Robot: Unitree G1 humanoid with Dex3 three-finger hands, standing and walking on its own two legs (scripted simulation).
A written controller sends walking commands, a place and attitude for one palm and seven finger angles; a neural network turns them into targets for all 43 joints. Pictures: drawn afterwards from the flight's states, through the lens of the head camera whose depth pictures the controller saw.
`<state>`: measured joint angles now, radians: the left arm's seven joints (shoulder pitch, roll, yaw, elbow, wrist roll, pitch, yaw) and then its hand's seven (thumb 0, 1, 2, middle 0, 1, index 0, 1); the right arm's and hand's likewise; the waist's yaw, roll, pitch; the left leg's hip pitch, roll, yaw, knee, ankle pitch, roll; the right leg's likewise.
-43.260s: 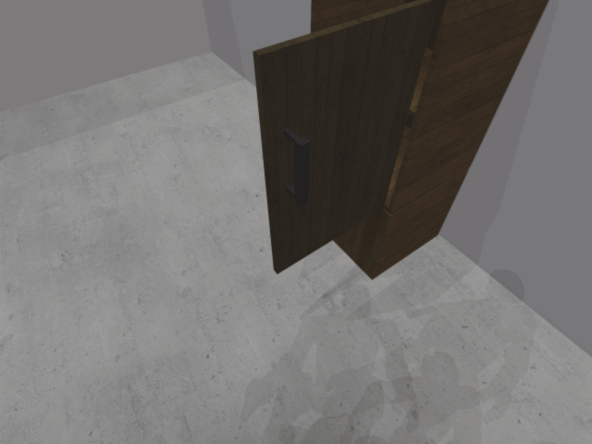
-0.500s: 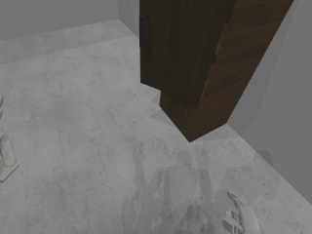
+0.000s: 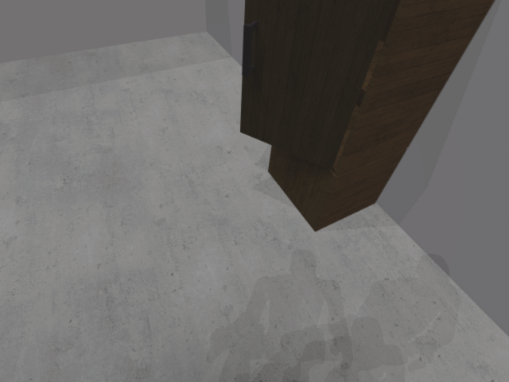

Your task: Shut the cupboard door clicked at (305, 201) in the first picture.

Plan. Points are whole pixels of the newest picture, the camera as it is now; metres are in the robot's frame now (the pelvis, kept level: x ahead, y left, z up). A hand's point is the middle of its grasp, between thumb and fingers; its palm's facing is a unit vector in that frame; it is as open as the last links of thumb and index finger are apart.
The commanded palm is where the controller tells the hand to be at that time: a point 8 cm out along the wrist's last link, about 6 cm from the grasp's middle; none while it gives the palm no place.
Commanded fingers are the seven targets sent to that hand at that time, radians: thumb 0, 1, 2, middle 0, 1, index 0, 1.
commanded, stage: let the arm hang, fingers relaxed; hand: left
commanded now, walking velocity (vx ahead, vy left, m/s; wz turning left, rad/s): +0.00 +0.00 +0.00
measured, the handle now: (250, 48) +1.04 +0.06 +0.02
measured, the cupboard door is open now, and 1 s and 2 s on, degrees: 32 32 32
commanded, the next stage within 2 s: look to check the result in 0.74 s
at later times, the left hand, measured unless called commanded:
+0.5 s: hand out of the picture -0.03 +0.17 -0.17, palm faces +0.00 -0.98 -0.18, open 7.4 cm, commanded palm none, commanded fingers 0.00 0.90 0.90 -0.20 -0.30 -0.20 -0.30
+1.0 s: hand out of the picture +0.01 +0.19 -0.17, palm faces -0.02 -0.97 -0.24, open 7.4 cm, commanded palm none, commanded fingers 0.00 0.90 0.90 -0.20 -0.30 -0.20 -0.30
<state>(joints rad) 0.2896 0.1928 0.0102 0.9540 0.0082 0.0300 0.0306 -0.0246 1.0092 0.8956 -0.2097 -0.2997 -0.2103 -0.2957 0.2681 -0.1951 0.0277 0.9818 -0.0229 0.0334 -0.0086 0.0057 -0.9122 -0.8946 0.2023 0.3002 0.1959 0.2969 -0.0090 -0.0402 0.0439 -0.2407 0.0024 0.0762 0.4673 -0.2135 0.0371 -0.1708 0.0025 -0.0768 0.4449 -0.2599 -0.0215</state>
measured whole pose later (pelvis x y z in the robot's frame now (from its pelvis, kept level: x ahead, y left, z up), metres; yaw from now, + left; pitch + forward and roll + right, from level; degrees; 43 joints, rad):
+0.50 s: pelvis +0.00 +0.01 +0.00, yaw -2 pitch -2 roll +0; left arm 0.34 0.12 -0.01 1.16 0.01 -0.01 0.04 0.00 0.91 0.90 -0.20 -0.30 -0.20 -0.29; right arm 0.32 -0.12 0.00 1.14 -0.01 0.01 -0.03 0.00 -0.91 -0.89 0.20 0.30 0.20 0.30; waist -0.01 0.01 0.02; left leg -0.18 -0.01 0.11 0.39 -0.18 0.05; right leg -0.14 -0.01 -0.04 0.40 -0.23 -0.01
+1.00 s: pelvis +0.01 +0.00 +0.01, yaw -2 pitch -2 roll +0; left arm 0.27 0.19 0.00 1.16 0.01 -0.01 0.03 0.00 0.91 0.90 -0.20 -0.30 -0.20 -0.29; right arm 0.27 -0.19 0.00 1.14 -0.01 0.00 -0.03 0.00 -0.91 -0.89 0.20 0.30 0.20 0.30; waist -0.01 0.01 0.04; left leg -0.15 0.00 0.11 0.36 -0.18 0.03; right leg -0.10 0.01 -0.05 0.36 -0.23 -0.02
